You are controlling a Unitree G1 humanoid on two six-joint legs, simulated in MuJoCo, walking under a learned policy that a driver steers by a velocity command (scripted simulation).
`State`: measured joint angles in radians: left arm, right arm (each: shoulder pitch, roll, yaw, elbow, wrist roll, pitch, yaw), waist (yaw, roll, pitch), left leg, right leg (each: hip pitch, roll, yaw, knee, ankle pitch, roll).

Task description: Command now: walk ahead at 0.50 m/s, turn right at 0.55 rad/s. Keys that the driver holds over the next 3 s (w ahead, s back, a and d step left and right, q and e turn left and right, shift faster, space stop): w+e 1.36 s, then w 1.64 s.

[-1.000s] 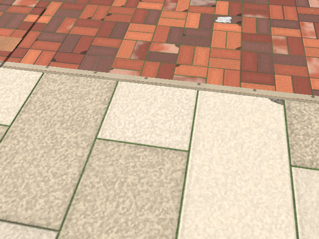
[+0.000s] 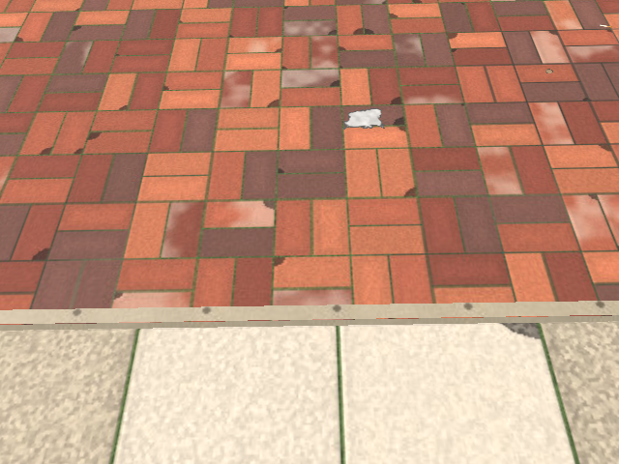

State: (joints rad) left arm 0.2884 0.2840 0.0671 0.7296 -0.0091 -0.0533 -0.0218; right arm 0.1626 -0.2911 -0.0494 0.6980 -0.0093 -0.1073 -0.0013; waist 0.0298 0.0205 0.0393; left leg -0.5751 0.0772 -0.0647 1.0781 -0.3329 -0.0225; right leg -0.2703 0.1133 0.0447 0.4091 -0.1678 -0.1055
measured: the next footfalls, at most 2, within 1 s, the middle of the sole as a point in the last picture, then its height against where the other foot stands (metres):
left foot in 0.26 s outside the picture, level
right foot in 0.78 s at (439, 437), level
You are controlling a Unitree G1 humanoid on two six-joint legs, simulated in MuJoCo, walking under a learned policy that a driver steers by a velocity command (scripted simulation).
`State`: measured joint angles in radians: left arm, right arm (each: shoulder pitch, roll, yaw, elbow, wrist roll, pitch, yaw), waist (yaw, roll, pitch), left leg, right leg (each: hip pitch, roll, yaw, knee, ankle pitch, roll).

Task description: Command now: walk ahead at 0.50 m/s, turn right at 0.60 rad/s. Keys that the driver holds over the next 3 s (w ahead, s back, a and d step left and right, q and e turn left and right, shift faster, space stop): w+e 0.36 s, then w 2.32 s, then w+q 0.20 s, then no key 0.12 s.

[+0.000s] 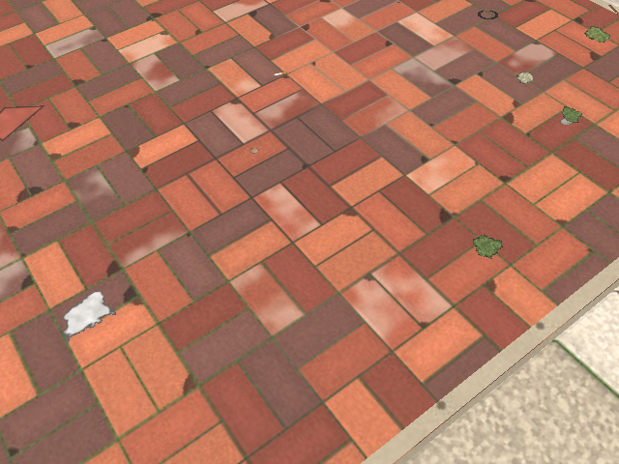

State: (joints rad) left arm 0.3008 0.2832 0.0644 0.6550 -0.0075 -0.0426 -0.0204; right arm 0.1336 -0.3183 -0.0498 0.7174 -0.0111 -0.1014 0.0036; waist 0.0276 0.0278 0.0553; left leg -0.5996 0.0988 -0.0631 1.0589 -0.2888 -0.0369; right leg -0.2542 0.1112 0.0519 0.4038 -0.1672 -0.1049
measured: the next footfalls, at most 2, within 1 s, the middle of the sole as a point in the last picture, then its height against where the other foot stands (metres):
left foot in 0.28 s outside the picture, level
right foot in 0.76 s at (435, 431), level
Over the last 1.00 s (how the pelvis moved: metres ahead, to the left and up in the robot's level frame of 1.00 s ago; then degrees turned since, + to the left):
0.50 -0.12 0.00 -36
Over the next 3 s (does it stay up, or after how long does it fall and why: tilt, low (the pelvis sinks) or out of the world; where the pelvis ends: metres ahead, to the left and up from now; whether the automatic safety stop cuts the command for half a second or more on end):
stays up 1.57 -0.44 -0.01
